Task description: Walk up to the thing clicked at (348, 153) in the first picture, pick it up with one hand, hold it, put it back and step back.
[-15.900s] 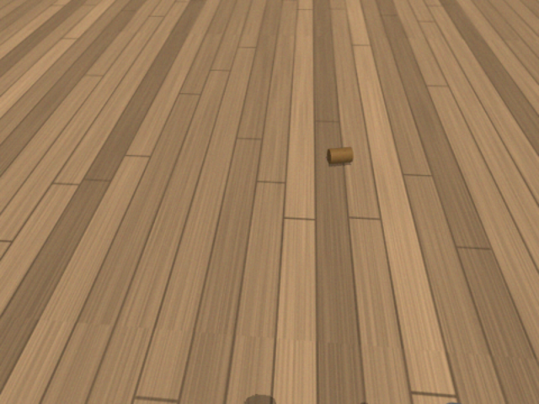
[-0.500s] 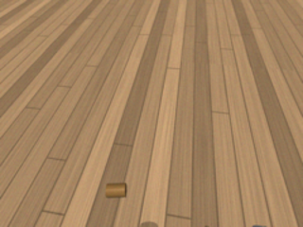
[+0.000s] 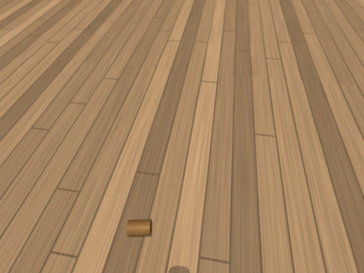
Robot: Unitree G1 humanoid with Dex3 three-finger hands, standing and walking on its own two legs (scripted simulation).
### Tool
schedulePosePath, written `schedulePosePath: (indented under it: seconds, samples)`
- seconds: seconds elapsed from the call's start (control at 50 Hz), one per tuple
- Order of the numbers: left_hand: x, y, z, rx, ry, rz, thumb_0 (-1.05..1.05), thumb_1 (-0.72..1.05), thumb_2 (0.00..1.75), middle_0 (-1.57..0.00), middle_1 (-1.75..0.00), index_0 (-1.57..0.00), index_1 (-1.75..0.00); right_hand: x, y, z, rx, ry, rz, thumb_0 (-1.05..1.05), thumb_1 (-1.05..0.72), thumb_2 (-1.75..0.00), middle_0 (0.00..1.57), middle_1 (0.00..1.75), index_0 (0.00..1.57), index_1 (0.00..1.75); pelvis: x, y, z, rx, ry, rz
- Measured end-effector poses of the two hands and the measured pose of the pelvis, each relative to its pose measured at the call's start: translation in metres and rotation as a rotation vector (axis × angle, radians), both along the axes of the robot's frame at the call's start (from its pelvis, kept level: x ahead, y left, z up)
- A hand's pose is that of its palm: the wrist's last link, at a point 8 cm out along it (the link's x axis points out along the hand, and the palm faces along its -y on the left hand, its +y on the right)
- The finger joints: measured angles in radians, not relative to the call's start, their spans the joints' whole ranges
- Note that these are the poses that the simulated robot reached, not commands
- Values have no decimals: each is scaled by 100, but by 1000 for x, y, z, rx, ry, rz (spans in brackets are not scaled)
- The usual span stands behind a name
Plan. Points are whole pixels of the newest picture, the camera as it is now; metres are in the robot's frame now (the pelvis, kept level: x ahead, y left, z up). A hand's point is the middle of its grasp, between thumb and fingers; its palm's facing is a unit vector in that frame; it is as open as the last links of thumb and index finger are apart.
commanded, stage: stand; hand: left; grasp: from above
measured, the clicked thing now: (139, 227) +0.42 +0.26 -0.74
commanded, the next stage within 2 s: rise first in 1.22 s
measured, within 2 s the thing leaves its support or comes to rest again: neither
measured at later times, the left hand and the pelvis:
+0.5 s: hand out of the picture +0.08 +0.26 -0.16, palm faces -0.03 -0.94 -0.35, open 7.3 cm; pelvis +0.01 +0.00 +0.00, yaw +0 degrees
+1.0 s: hand out of the picture +0.08 +0.26 -0.16, palm faces -0.03 -0.94 -0.35, open 7.3 cm; pelvis +0.01 +0.00 +0.00, yaw +0 degrees
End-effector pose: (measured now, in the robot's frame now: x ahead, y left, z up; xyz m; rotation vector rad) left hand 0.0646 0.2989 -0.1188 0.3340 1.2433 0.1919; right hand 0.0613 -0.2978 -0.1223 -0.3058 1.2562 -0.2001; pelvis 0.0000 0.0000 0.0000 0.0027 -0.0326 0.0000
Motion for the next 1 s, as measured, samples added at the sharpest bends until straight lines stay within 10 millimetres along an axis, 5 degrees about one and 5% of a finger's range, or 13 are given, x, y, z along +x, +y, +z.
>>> schedulePosePath:
  seconds: [1.0]
  samples:
    - [7,2,-1,-2,2,4,0,91,90,-21,-30,-21,-30,13,2,2,-6,-11,5,1,-90,-90,20,30,20,29,8,3,0,0,3,2]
